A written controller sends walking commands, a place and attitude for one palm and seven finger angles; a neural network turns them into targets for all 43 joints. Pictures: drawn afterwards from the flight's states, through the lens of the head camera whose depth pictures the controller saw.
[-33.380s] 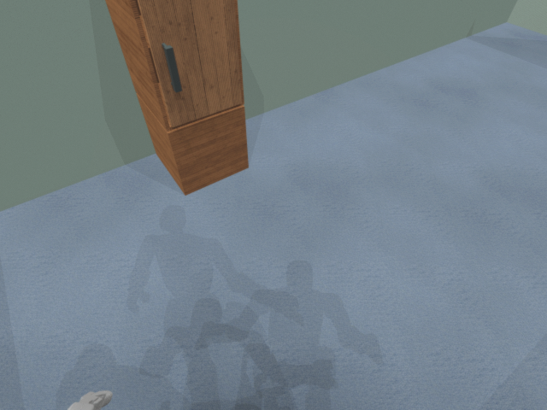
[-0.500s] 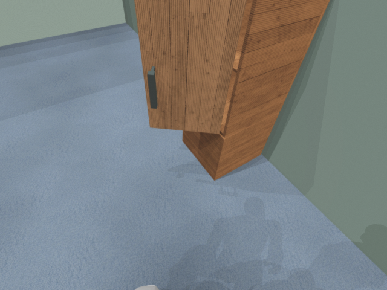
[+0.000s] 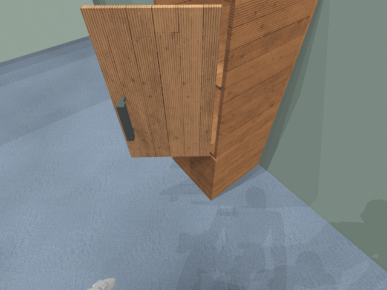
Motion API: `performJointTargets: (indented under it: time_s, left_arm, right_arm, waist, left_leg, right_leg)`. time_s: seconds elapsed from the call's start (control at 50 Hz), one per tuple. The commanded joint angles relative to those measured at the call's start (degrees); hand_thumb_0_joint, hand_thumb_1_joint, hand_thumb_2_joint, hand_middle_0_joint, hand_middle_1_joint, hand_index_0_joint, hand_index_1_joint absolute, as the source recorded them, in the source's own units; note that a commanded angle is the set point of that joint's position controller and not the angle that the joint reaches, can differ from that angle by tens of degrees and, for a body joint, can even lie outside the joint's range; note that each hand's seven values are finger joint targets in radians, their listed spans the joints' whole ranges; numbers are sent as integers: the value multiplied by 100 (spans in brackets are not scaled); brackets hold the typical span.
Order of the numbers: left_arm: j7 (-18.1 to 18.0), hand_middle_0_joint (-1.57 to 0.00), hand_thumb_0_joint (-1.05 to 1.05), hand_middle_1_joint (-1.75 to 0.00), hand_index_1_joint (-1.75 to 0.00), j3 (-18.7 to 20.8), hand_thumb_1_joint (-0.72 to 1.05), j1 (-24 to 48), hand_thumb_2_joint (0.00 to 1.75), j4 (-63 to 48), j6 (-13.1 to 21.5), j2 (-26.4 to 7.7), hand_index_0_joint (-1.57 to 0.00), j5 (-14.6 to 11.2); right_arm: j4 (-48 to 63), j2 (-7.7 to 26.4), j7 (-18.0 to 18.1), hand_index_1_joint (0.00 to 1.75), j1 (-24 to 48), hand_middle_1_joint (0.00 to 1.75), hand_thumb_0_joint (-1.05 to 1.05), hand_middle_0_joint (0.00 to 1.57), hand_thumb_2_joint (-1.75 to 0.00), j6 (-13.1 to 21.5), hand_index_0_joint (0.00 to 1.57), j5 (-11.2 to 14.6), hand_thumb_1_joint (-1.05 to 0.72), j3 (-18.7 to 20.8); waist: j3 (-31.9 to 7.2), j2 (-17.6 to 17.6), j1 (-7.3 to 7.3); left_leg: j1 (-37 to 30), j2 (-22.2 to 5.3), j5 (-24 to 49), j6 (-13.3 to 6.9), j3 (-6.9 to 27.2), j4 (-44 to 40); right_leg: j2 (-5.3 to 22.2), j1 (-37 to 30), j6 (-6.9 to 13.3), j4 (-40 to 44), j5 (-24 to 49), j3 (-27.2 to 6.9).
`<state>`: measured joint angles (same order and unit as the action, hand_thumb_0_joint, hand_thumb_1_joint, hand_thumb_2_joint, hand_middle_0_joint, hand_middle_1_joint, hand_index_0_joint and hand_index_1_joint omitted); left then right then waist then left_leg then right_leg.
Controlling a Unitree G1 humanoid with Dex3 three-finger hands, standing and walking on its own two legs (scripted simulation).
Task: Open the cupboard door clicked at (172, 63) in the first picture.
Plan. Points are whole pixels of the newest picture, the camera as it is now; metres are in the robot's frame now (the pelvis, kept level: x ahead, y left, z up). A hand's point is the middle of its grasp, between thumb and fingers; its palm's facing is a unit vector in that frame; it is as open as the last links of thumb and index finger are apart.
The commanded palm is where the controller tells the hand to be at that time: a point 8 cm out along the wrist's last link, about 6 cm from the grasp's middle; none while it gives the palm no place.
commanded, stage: come to a stop and stand still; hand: left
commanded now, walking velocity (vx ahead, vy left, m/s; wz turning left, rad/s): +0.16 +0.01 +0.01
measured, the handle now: (127, 118) +0.64 +0.24 -0.08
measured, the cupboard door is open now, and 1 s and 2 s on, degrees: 53 53 53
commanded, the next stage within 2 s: look again from close up in 0.98 s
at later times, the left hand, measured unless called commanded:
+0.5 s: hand out of the picture +0.11 +0.21 -0.17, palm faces +0.02 -0.97 -0.23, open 7.4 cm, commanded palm none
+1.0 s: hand out of the picture +0.12 +0.17 -0.16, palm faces -0.07 -0.97 -0.22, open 7.4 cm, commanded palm none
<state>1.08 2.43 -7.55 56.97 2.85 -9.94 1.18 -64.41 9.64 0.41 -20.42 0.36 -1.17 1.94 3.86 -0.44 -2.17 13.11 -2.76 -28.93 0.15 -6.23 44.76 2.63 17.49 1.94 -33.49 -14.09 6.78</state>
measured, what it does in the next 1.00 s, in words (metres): steps on the spot: left foot, then right foot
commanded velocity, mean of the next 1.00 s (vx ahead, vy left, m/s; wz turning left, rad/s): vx -0.09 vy -0.01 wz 0.00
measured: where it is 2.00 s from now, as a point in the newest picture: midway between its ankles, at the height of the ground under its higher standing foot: outside the picture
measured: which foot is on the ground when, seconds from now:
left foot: up 0.00-0.20, down 0.22-1.00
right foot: down 0.00-0.30, up 0.32-0.52, down 0.54-1.00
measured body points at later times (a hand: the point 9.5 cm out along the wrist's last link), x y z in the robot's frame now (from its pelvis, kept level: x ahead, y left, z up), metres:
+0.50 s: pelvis +0.07 +0.01 +0.01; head +0.12 +0.02 +0.45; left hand +0.11 +0.26 -0.15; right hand +0.18 -0.22 -0.14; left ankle +0.13 +0.12 -0.73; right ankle +0.03 -0.10 -0.71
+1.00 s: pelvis +0.05 -0.01 +0.01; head +0.06 -0.02 +0.46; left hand +0.12 +0.22 -0.14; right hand +0.05 -0.24 -0.15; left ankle +0.10 +0.10 -0.73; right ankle +0.04 -0.11 -0.73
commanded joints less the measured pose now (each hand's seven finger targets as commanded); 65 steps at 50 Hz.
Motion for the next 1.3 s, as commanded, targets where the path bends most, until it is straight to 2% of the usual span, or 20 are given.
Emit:
performJointTargets:
  time_s: [0.0,0.06,0.14,0.18,0.2,0.24,0.3,0.36,0.42,0.48,0.5,0.52,0.54,0.56,0.62,0.66,0.72,0.78,0.82,1.28]
  left_arm:
    - [-209,-20,0,-30,-30,236,90,-1159,90,114,8,-812,-20,-20]
    - [-175,-20,0,-30,-30,174,90,-893,90,95,81,-720,-20,-9]
    - [-233,-20,0,-30,-30,86,90,-563,90,158,10,-646,-20,-64]
    - [-277,-20,0,-30,-30,-10,90,-803,90,171,-100,-491,-20,-120]
    - [-332,-20,0,-30,-30,-46,90,-912,90,180,-190,-430,-20,-79]
    - [-319,-20,0,-30,-30,-45,90,-985,90,213,-327,-444,-20,-78]
    - [-279,-20,0,-30,-30,12,90,-1039,90,170,-448,-645,-20,-94]
    - [-261,-20,0,-30,-30,96,90,-925,90,4,-510,-663,-20,-66]
    - [-243,-20,0,-30,-30,113,90,-944,90,-123,-509,-560,-20,-52]
    - [-241,-20,0,-30,-30,142,90,-1314,90,-97,-504,-601,-20,-8]
    - [-265,-20,0,-30,-30,146,90,-1294,90,-141,-458,-797,-20,37]
    - [-467,-20,0,-30,-30,-18,90,-1355,90,-362,-366,-737,-20,92]
    - [-443,-20,0,-30,-30,8,90,-834,90,-683,-277,-1250,-20,90]
    - [-442,-20,0,-30,-30,79,90,-827,90,-760,-200,-1208,-20,69]
    - [-471,-20,0,-30,-30,78,90,-758,90,-886,-120,-1126,-20,69]
    - [-438,-20,0,-30,-30,8,90,-690,90,-886,-152,-1034,-20,15]
    - [-392,-20,0,-30,-30,-53,90,-860,90,-821,-260,-794,-20,-16]
    - [-332,-20,0,-30,-30,-88,90,-1021,90,-647,-253,-781,-20,-16]
    - [-318,-20,0,-30,-30,-102,90,-953,90,-612,-204,-860,-20,-25]
    - [-312,-20,0,-30,-30,-193,90,-1156,90,293,-134,-630,-20,-38]
  right_arm:
    - [664,379,-5,30,594,30,0,20,-90,179,20,7,-90,144]
    - [581,80,-63,30,404,30,0,20,-90,120,20,2,-90,66]
    - [351,-12,16,30,32,30,0,20,-90,91,20,16,-90,-37]
    - [395,554,92,30,24,30,0,20,-90,160,20,23,-90,21]
    - [449,828,129,30,141,30,0,20,-90,104,20,30,-90,76]
    - [541,919,212,30,513,30,0,20,-90,48,20,50,-90,74]
    - [600,1057,296,30,561,30,0,20,-90,-19,20,40,-90,146]
    - [755,1264,310,30,643,30,0,20,-90,-115,20,-12,-90,277]
    - [860,1295,290,30,847,30,0,20,-90,-133,20,-15,-90,330]
    - [973,1159,223,30,1169,30,0,20,-90,-196,20,32,-90,313]
    - [1030,891,179,30,1160,30,0,20,-90,-220,20,63,-90,282]
    - [1391,1013,143,30,1286,30,0,20,-90,-51,20,135,-90,287]
    - [1564,522,-17,30,1060,30,0,20,-90,-150,20,83,-90,242]
    - [1598,590,-65,30,1168,30,0,20,-90,-182,20,40,-90,223]
    - [1707,414,-43,30,982,30,0,20,-90,-145,20,57,-90,141]
    - [1562,483,-25,30,615,30,0,20,-90,-90,20,61,-90,102]
    - [1465,794,-6,30,700,30,0,20,-90,-2,20,-12,-90,47]
    - [1454,829,6,30,842,30,0,20,-90,-23,20,-8,-90,6]
    - [1339,735,6,30,672,30,0,20,-90,-22,20,-16,-90,-28]
    - [326,561,100,30,306,30,0,20,-90,142,20,53,-90,-144]
  waist:
    - [-263,848,498]
    - [-344,781,255]
    - [-448,464,10]
    - [-810,-481,161]
    - [-617,-522,198]
    - [-235,-619,271]
    - [-689,-1206,210]
    - [-1054,-856,96]
    - [-1143,-684,150]
    - [-914,-443,375]
    - [-655,302,372]
    - [-838,427,342]
    - [-776,760,107]
    - [-726,1030,213]
    - [-614,598,69]
    - [-420,671,-22]
    - [12,-806,216]
    - [152,-68,332]
    - [31,231,232]
    - [-137,-21,223]
  left_leg:
    - [2162,-328,134,33,516,1486]
    - [1350,-246,669,132,253,410]
    - [-192,88,2362,248,110,-1672]
    - [-767,-750,4897,-111,892,-1929]
    - [-378,-1154,4937,-385,1159,-2002]
    - [-110,-1199,5329,-564,1260,-2179]
    - [-768,-1493,6353,-892,1349,-2282]
    - [-1213,-1734,6459,-1239,1455,-2029]
    - [-933,-1632,5946,-1146,1300,-1982]
    - [105,-1140,3525,-689,992,-1822]
    - [536,-632,2071,-352,801,-1558]
    - [-145,-400,1930,58,189,-805]
    - [346,176,869,72,101,-366]
    - [890,166,606,-4,234,69]
    - [725,146,811,-106,373,-422]
    - [-41,107,1665,-145,430,-1395]
    - [370,-611,2017,-545,1374,-2178]
    - [962,-420,550,-426,1256,-2415]
    - [610,-173,821,-276,893,-2100]
    - [-78,-351,1964,-251,807,-2285]
  right_leg:
    - [1846,-1642,1107,1960,1184,-1916]
    - [1464,-997,896,1970,1842,-1026]
    - [897,-527,418,1174,2671,-515]
    - [462,-339,-94,671,1397,-378]
    - [227,-429,-189,632,133,-331]
    - [145,-404,-278,449,-15,-280]
    - [64,-79,-290,-687,-1343,-397]
    - [-61,408,-271,-1435,-1837,-590]
    - [-102,77,-247,-973,-1392,-540]
    - [-90,-849,-189,470,-20,-528]
    - [324,-840,-42,1293,354,-1215]
    - [800,-299,-56,1301,2487,-1698]
    - [1053,-96,289,1238,1206,-1998]
    - [1005,-448,561,1099,1827,-2114]
    - [957,-545,742,616,2728,-1632]
    - [628,-18,398,540,1737,-1342]
    - [-68,95,-4,383,-399,-797]
    - [-13,-292,32,821,-711,-999]
    - [219,-105,129,1225,-1008,-1373]
    - [235,-387,62,1201,224,-1188]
